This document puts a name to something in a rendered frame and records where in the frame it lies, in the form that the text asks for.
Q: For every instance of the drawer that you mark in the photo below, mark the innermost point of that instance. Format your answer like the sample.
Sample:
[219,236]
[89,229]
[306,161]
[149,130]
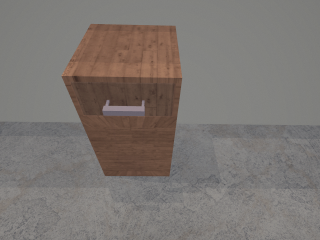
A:
[92,96]

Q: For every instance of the handle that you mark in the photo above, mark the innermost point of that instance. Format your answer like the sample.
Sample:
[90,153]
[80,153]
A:
[123,110]

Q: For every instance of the cabinet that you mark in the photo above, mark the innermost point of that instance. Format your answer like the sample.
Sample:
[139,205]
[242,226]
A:
[124,53]

